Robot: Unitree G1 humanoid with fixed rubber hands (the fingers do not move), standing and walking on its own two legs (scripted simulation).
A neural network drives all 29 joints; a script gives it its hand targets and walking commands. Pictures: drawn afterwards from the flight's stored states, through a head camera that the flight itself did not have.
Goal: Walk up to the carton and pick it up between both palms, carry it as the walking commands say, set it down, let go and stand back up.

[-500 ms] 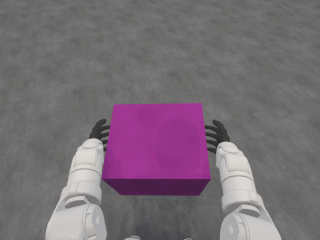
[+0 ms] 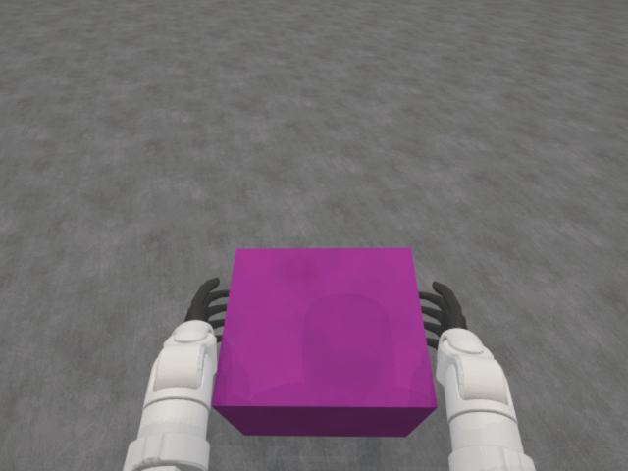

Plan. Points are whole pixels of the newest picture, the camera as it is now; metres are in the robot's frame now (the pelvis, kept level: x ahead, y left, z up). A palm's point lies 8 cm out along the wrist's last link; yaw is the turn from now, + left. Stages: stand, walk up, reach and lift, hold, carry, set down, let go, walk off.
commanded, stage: reach and lift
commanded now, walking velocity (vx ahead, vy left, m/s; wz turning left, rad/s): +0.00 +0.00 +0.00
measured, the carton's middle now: (323, 346) +0.31 +0.00 -0.05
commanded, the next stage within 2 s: hold in 1.08 s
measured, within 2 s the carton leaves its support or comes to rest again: neither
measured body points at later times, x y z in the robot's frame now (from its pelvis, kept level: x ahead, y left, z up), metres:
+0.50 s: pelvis -0.01 +0.00 +0.00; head -0.05 +0.00 +0.45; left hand +0.29 +0.17 +0.03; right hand +0.29 -0.17 +0.03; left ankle +0.01 +0.13 -0.75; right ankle +0.00 -0.12 -0.75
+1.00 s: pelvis -0.01 +0.00 +0.00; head -0.05 +0.00 +0.45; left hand +0.28 +0.18 +0.03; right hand +0.29 -0.17 +0.03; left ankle +0.01 +0.13 -0.75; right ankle +0.00 -0.12 -0.75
